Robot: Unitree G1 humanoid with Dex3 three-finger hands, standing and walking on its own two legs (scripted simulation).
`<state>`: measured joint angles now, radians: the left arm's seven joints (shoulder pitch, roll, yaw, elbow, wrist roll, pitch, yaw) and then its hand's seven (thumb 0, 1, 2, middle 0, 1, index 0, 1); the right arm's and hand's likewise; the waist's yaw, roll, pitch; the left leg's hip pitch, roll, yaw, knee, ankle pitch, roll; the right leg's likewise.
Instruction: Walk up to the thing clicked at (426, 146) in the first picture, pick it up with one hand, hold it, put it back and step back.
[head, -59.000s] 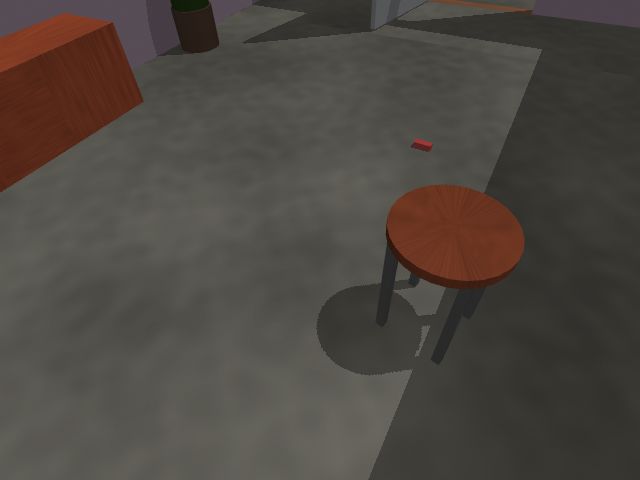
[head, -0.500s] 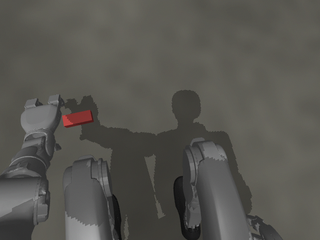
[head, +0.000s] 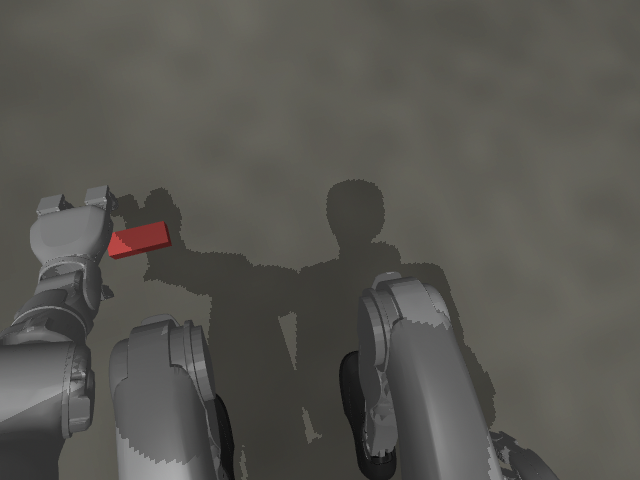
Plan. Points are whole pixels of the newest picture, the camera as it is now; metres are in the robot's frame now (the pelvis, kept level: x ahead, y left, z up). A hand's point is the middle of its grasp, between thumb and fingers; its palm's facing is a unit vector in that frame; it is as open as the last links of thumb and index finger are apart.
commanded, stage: rise first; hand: left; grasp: from above
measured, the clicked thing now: (139, 240) +0.47 +0.23 -0.31
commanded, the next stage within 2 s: approach in 1.42 s
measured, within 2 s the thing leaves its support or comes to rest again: neither
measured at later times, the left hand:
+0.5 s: hand (97, 249) +0.43 +0.25 -0.19, palm faces -0.45 -0.08 -0.89, open 13.5 cm
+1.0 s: hand (93, 250) +0.43 +0.25 -0.18, palm faces -0.45 -0.08 -0.89, open 13.4 cm
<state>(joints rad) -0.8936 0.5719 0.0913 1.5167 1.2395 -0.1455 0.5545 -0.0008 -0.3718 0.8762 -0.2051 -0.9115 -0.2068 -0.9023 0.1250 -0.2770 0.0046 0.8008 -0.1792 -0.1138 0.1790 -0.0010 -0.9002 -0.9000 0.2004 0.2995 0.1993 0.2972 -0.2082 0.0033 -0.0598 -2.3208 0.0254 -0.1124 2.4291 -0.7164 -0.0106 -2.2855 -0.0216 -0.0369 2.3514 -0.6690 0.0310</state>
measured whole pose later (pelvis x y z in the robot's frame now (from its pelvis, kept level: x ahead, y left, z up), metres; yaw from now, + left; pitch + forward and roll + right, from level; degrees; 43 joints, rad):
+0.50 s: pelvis +0.00 +0.00 +0.00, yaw -1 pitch +34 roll -6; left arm -0.93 0.59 0.09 1.55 1.23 -0.14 0.54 0.00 -0.40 0.91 -0.20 -0.90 -0.19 -0.91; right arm 0.15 -0.29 0.02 0.81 -0.19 -0.13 0.21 0.00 -0.90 -0.90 0.20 0.30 0.20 0.30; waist -0.23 0.01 -0.05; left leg -2.32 0.03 -0.12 2.44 -0.71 -0.01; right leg -2.29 -0.02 -0.05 2.36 -0.66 0.03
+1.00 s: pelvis +0.00 +0.00 +0.00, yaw +0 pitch +34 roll -6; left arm -0.93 0.60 0.09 1.56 1.24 -0.15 0.55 0.00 -0.40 0.90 -0.22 -0.86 -0.21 -0.88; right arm 0.14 -0.30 0.02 0.81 -0.19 -0.13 0.21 0.00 -0.90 -0.90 0.20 0.30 0.20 0.30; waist -0.23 0.01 -0.06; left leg -2.33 0.02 -0.12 2.44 -0.71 -0.02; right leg -2.29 -0.02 -0.05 2.36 -0.66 0.03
